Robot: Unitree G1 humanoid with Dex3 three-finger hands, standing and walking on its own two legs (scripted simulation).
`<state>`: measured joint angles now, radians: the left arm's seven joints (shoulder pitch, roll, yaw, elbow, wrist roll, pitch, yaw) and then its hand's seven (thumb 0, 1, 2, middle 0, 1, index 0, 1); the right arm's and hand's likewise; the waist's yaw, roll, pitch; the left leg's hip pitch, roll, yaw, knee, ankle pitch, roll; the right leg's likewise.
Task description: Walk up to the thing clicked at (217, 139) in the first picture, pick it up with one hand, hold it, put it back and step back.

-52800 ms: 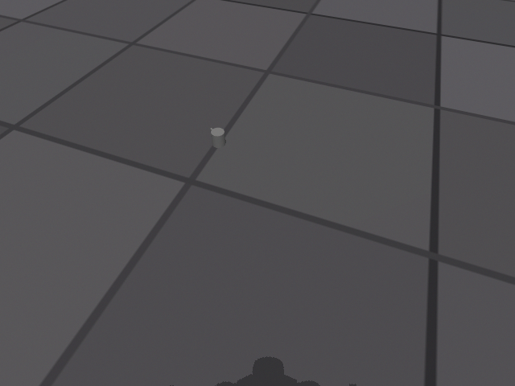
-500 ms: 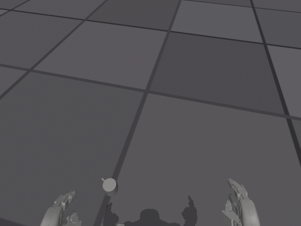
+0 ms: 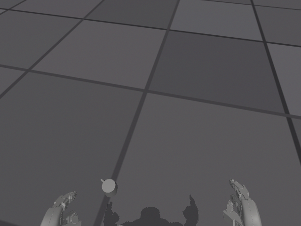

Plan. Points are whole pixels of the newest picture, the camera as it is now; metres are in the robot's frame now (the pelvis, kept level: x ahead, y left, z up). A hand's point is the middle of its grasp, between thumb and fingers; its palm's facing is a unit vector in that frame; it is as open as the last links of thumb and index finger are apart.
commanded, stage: home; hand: left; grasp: from above
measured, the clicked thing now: (107, 186) +0.46 +0.24 -0.67
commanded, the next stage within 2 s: stand in 0.34 s
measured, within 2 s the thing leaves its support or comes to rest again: neither
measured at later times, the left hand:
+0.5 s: hand (77, 223) +0.17 +0.19 -0.06, palm faces +0.03 -0.96 -0.27, open 7.4 cm
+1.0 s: hand out of the picture +0.04 +0.24 -0.11, palm faces +0.05 -0.95 -0.32, open 7.4 cm
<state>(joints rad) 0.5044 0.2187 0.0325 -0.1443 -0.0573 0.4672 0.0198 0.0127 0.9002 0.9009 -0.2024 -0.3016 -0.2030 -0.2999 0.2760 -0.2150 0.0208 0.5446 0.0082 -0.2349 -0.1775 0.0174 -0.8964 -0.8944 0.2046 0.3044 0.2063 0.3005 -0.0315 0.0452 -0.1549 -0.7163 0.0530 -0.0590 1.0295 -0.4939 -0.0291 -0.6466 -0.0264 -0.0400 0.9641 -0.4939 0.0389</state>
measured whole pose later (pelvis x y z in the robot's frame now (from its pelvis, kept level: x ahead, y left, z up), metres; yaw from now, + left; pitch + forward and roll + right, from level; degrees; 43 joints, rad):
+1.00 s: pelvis +0.00 +0.01 +0.05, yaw +0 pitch -3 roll -1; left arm 0.24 0.28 0.04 0.97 0.04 0.03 0.03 0.01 0.90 0.90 -0.21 -0.30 -0.21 -0.30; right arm 0.18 -0.27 -0.05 1.00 -0.04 -0.01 -0.01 0.01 -0.90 -0.89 0.20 0.30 0.20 0.30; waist 0.03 0.00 0.07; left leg -0.26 0.01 -0.01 0.60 -0.30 0.00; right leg -0.21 -0.07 -0.02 0.57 -0.31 0.06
